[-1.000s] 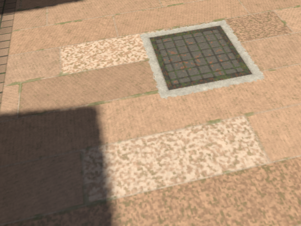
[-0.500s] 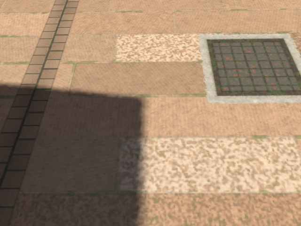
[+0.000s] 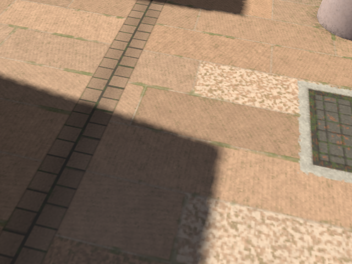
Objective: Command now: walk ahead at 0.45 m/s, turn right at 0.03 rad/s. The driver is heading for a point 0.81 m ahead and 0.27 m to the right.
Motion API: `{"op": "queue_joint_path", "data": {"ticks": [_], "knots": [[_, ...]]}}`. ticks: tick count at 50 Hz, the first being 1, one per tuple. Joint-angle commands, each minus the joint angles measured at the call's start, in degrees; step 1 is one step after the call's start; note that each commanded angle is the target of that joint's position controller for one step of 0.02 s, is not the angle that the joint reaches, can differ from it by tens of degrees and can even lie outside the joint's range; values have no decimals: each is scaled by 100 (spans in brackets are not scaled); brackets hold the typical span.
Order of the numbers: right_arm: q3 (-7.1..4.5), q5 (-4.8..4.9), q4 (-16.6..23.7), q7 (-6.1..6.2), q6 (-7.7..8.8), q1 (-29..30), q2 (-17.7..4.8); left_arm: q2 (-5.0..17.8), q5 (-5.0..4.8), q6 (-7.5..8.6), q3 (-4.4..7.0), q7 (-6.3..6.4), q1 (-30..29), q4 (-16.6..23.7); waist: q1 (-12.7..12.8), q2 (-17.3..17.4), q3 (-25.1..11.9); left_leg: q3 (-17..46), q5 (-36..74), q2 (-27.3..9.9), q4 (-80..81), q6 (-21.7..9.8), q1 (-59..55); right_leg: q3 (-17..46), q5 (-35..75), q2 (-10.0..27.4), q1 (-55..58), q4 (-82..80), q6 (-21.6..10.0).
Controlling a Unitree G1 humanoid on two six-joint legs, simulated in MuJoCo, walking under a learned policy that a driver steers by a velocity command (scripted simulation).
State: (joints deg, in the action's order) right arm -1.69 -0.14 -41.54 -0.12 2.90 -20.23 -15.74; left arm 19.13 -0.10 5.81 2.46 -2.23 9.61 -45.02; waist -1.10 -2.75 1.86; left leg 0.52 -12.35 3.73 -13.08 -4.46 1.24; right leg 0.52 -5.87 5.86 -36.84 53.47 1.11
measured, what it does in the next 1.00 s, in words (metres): walks ahead, turning right: right foot, then left foot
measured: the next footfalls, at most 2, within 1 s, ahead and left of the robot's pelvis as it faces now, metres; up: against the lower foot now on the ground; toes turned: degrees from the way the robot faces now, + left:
right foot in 0.26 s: +0.34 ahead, -0.12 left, +0.00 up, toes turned -7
left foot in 0.70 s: +0.65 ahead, +0.06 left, +0.00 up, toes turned -26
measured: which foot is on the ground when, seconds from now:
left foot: down 0.00-0.28, up 0.30-0.68, down 0.70-1.00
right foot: up 0.00-0.24, down 0.26-0.70, up 0.72-1.00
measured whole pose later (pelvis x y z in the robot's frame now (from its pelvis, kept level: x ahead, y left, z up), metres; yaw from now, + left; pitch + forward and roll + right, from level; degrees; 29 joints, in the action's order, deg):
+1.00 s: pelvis +0.60 -0.04 +0.00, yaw -33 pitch +0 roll +1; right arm -2.6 -0.4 -46.2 0.5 5.1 -21.9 -16.0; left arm 17.4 -1.3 0.8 4.4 -1.6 11.0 -37.1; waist -4.4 -2.4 2.0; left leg -7.2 -13.3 -0.1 -17.0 -1.1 4.0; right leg 3.5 -9.4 3.4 -37.5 55.5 0.4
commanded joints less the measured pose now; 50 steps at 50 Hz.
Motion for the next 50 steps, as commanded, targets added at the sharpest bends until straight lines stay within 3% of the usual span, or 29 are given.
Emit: {"op": "queue_joint_path", "data": {"ticks": [1,3,8,11,12,13,14,15,16,17,18,19,20,23,26,29,31,32,34,35,36,37,38,39,40,41,43,47,50], "knots": [[-303,-48,353,120,122,143,-1101,301,-99,53,26,-60,-536,450,-80,600,367,288,1652,-1280,884,-609,112,-88,1023,-48,-259,-1020,57],[-305,-30,223,146,150,84,-1093,235,-217,54,2,-128,-904,511,-189,724,499,72,1435,-1261,956,-447,289,-95,1573,-184,97,-1726,-33],[-332,47,-12,142,136,-282,-1032,143,-213,43,-35,-302,-1450,824,-347,630,525,-221,2352,-1655,533,-361,-659,-108,1301,-463,-145,-2470,-353],[-363,-8,25,255,16,-252,-1200,375,-109,21,84,-316,-1025,851,-59,1037,-106,-417,5672,-1655,-679,-169,-1330,-565,400,-979,412,-2380,-616],[-368,-52,65,301,-63,-224,-1272,558,-117,-10,187,-281,-443,755,235,1118,-522,-491,6554,-1596,-1578,-91,-1381,-686,134,-1183,1028,-2310,-742],[-389,-49,144,335,-130,-45,-1404,779,-155,-19,312,-202,384,627,745,1021,-946,-704,6635,-1438,-2857,43,-702,-664,487,-1222,2345,-2483,-989],[-304,-171,303,348,-75,-157,-1218,1142,-147,-87,415,-96,1303,553,1026,293,-1668,-651,4533,-1197,-4651,201,907,825,677,-221,4352,-2254,-1418],[-105,-145,432,188,87,-804,-560,1437,-194,-79,495,-73,1452,558,539,-1398,-2544,-80,-1527,223,-7151,813,3411,4165,-384,1315,6454,-2634,-2869],[-152,65,504,46,320,-249,-1043,950,-200,-112,391,-15,1461,535,873,-552,-2642,938,-1678,-20,-7476,617,4005,4477,-1090,1191,6437,-3343,-2607],[-154,284,743,-10,452,403,-1094,819,-111,-130,358,47,1278,555,882,-270,-1672,916,-1346,-395,-7090,528,4350,3576,-1175,1017,5762,-3497,-2243],[-74,155,835,19,544,693,-964,736,-89,-115,337,46,924,572,581,474,-926,755,-1046,-618,-6389,446,4204,3054,-605,760,4593,-3712,-2048],[-97,-31,806,71,545,774,-970,555,-75,-109,294,85,572,644,334,667,-614,703,-863,-800,-5826,455,3877,2649,-160,522,3834,-3842,-1899],[-61,-70,783,31,511,598,-888,494,-17,-149,264,141,386,711,88,458,-357,710,-888,-849,-5616,504,3576,2557,17,353,3252,-4070,-1938],[19,-124,741,-26,401,359,-739,640,-92,-207,333,221,246,719,-161,203,-75,445,-1011,-966,-4645,776,3181,2035,559,200,2215,-4332,-2035],[134,-175,876,-32,423,971,-538,866,-122,-242,428,283,289,712,114,78,-18,234,437,-812,-3202,936,2595,1443,207,-247,1611,-4332,-1744],[58,-28,892,-21,405,1426,-618,735,-187,-237,399,257,676,617,468,-188,-153,252,1741,-537,-2194,984,1949,1587,-479,-282,1737,-4104,-1430],[-54,32,860,10,396,1342,-805,663,-222,-246,382,243,751,554,376,-311,-151,457,1552,-582,-1961,932,1805,1909,-963,-157,2085,-3739,-1238],[-108,120,821,11,414,1192,-930,649,-226,-252,390,247,765,556,238,-372,-172,591,1392,-620,-1835,836,1723,2101,-996,-23,2307,-3466,-1106],[-259,102,541,37,446,536,-1091,478,-140,-281,322,219,737,597,-166,-390,-286,400,939,-531,-1716,623,952,2141,-746,-108,2296,-2713,-838],[-344,75,408,60,470,-160,-1205,91,-110,-280,205,199,730,637,-531,10,-656,880,495,-1048,-1553,364,19,1777,-998,-491,1855,-1398,-603],[-484,22,397,32,398,-510,-1813,-393,-109,-221,74,203,1509,792,-223,2031,-1308,3060,-525,-2313,-835,-388,-1355,1028,-2903,-1293,580,782,-247],[-501,-3,174,-57,340,-693,-1779,-69,-248,-224,93,236,1702,883,-88,2669,-1350,5031,-2498,-2982,-82,-822,-1334,913,-2938,-1034,-547,1983,-242],[-393,16,319,-48,341,-335,-1282,423,-312,-274,218,295,1164,856,-247,1546,-643,4369,-2921,-2721,109,-627,-727,963,-2293,-726,-754,2371,-266],[-333,0,311,-29,316,-41,-1080,516,-255,-318,254,333,729,915,-267,1062,-241,3307,-2055,-2449,38,-457,-245,744,-1792,-537,-714,2311,-285],[-265,-35,283,-14,302,160,-862,461,-172,-345,258,338,597,910,-214,856,-90,2478,-1151,-2124,21,-384,94,741,-1434,-365,-511,2019,-266],[-240,-79,210,14,287,248,-763,356,-141,-353,277,280,522,944,-122,996,-29,1947,-654,-1931,68,-355,292,687,-1256,-200,-348,1778,-244],[-194,-34,158,30,323,280,-559,232,-174,-435,297,185,601,885,-117,1137,-65,1224,82,-1756,150,-379,417,594,-1025,-136,-117,1450,-170],[-306,-23,-32,91,324,131,-897,-56,-100,-439,205,78,104,1208,-150,747,80,725,871,-2047,374,-669,168,589,-572,-80,-622,575,-40],[-328,-16,-47,88,305,277,-992,-41,-125,-414,193,-10,-208,1287,-210,727,97,56,1422,-1893,382,-553,3,373,133,-84,-512,-364,-74]]}}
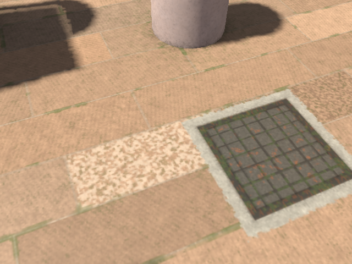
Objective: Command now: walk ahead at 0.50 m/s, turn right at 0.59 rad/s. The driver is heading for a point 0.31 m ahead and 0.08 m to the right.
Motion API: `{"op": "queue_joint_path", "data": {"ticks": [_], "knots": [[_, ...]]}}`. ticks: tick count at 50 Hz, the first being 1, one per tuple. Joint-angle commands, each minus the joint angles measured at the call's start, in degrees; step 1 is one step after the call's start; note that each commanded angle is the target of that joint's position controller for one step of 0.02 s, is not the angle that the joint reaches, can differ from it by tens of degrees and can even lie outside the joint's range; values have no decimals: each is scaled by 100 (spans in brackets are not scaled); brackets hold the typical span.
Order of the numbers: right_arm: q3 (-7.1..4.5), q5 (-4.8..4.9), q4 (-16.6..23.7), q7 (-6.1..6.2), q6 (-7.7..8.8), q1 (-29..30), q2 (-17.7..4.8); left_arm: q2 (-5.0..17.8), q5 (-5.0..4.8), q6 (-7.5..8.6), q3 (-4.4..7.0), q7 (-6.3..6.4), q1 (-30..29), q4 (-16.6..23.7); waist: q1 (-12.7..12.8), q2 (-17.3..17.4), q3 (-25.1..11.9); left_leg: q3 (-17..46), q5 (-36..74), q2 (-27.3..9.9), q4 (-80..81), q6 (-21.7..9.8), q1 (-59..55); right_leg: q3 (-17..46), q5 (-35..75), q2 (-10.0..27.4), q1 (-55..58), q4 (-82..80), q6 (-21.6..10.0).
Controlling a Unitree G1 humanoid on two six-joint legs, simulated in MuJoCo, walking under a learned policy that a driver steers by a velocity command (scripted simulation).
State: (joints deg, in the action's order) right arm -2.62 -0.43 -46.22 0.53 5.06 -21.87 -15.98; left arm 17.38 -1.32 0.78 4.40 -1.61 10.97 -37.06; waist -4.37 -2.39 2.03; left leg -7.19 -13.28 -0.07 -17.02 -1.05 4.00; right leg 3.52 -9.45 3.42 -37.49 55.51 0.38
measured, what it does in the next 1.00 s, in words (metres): walks ahead: right foot, then left foot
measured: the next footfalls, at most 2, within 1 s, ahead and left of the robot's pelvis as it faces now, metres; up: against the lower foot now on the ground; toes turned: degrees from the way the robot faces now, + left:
right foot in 0.22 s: +0.29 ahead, -0.14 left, +0.00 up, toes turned -10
left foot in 0.64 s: +0.38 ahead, +0.08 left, +0.00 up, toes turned -11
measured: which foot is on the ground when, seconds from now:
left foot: down 0.00-0.22, up 0.24-0.62, down 0.64-1.00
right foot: up 0.00-0.20, down 0.22-1.00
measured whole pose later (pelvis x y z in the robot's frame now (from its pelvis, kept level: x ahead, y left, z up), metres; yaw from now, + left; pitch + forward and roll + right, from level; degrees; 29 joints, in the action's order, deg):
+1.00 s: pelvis +0.30 -0.03 -0.01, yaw -11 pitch -1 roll +0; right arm -1.5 -0.4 -50.4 0.7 1.1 -7.9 -13.6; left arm 14.2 0.3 -1.4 2.0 1.5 10.7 -52.6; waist 0.3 0.3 1.9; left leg 0.3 -13.7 -0.7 -29.1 0.5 14.3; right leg 0.7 -17.8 -0.9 -9.2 28.2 -0.5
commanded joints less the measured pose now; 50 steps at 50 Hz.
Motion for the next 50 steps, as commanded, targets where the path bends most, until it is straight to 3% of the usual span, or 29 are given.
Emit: {"op": "queue_joint_path", "data": {"ticks": [1,3,5,7,8,9,10,11,12,13,14,15,16,17,18,20,23,28,30,31,32,33,34,35,36,38,41,50], "knots": [[-243,32,387,19,73,428,-1007,102,2,99,-23,-105,-495,530,65,672,121,632,1619,-1493,783,-868,-264,-34,703,153,-346,-849,-20],[-309,26,235,26,70,272,-1170,-14,10,141,-81,-155,-824,664,-51,567,283,326,1618,-1515,853,-771,-243,-335,1001,172,-162,-1355,-76],[-320,103,155,33,-9,162,-1168,23,-15,140,-87,-194,-1129,776,-122,513,372,137,1942,-1566,720,-702,-542,-480,852,77,-108,-1675,-187],[-359,156,109,33,-81,180,-1268,148,-15,133,-36,-231,-1151,861,7,606,305,-99,3153,-1602,346,-601,-793,-683,464,-97,183,-1902,-392],[-384,187,102,51,-121,201,-1345,241,32,127,14,-230,-1030,868,143,687,174,-186,4416,-1578,-100,-555,-837,-830,192,-307,556,-1974,-505],[-402,212,102,75,-162,229,-1408,409,79,128,105,-220,-582,783,434,759,-130,-247,5450,-1517,-823,-491,-819,-949,80,-561,1198,-2078,-638],[-382,241,132,91,-181,336,-1381,654,94,134,252,-171,311,550,946,652,-606,-364,5546,-1323,-1891,-325,-429,-937,705,-769,2454,-2543,-830],[-298,167,235,89,-125,346,-1189,981,125,87,380,-43,1059,377,1317,283,-1049,-368,4013,-1036,-3374,-49,799,-258,1873,-349,4053,-2664,-1065],[-19,-168,480,-29,-27,-378,-335,1580,215,91,370,79,857,456,514,-1400,-1801,-95,-2391,-91,-5653,335,3179,2324,4384,1549,6184,-2200,-2082],[-58,16,271,-97,67,-353,-882,1258,221,119,289,56,1059,607,982,-662,-3186,1181,-2656,55,-6477,364,3124,3520,3875,2131,6173,-2820,-2663],[-160,249,403,-104,50,353,-1132,970,203,141,188,11,780,498,1028,-248,-2337,1218,-2136,-249,-6383,339,3410,2507,4027,1777,5511,-2994,-2343],[-112,225,511,-56,40,638,-1004,763,92,168,132,5,463,394,826,-9,-1477,1048,-1690,-467,-5862,322,3575,1791,3771,1413,4672,-3107,-2011],[-119,121,432,8,-7,722,-962,589,59,180,70,19,156,387,651,178,-1073,1021,-1418,-611,-5495,364,3383,1456,3570,1192,3929,-3290,-1800],[-145,87,406,36,-93,608,-990,559,109,187,46,26,-71,397,432,92,-891,1052,-1210,-681,-5275,402,2902,1193,3616,1059,3232,-3517,-1733],[-149,76,343,57,-184,440,-930,587,177,199,50,25,-202,374,281,32,-861,1026,-1036,-653,-5126,447,2457,976,3640,978,2725,-3706,-1710],[-108,34,267,106,-296,229,-694,566,216,273,42,35,-356,239,113,-11,-879,962,-781,-608,-4575,559,2062,581,3964,873,2270,-3840,-1740],[-52,-23,309,140,-350,497,-496,533,220,257,22,101,-445,29,153,-165,-902,961,-132,-585,-3451,604,1819,172,3718,655,2183,-3855,-1576],[-67,37,408,105,-420,1135,-573,509,256,122,-30,128,-276,-325,433,-257,-717,1008,348,-507,-2195,539,1469,378,1993,715,2291,-3914,-1436],[-87,3,409,89,-416,1145,-575,424,209,84,-83,112,-310,-436,358,-259,-630,954,350,-419,-1550,411,1134,504,1320,693,2287,-3700,-1301],[-84,-48,378,78,-398,1067,-554,321,166,73,-130,110,-322,-485,257,-189,-605,908,797,-375,-949,315,754,487,834,543,2206,-3534,-1094],[-104,-107,409,87,-378,1104,-702,160,193,90,-190,113,-94,-570,312,36,-579,1188,1698,-619,-599,208,398,446,332,295,2090,-3347,-773],[-155,-114,493,123,-381,1176,-1026,121,306,120,-204,109,306,-644,619,593,-648,1569,2669,-1072,-730,11,64,240,-386,-95,1887,-3017,-505],[-160,-76,422,120,-413,1428,-999,19,265,110,-212,136,670,-738,911,1230,-685,1614,1853,-1129,-777,-300,394,-58,-876,-363,2011,-3158,-317],[-105,-29,449,60,-420,1548,-627,183,273,56,-211,176,286,-746,656,1031,-521,1503,881,-851,-656,-234,854,-113,-642,-344,2348,-3189,-211],[-59,-53,426,23,-406,1517,-481,342,226,-6,-158,208,24,-730,512,792,-398,1358,632,-679,-622,-93,975,-93,-499,-318,2345,-3124,-238],[-59,-55,326,-20,-334,1453,-530,318,223,-119,-156,260,-18,-768,485,759,-361,1233,886,-552,-696,34,909,-9,-195,-241,2372,-3115,-290],[-50,-23,169,-7,-282,1347,-497,288,200,-131,-149,277,9,-899,454,606,-471,1151,1425,-502,-862,33,700,25,252,-180,2503,-3084,-291],[-61,8,-215,39,-348,1477,-477,253,153,-173,-109,343,14,-1426,449,268,-420,1059,1656,-389,-892,-56,549,-10,639,-153,2731,-3112,-194]]}}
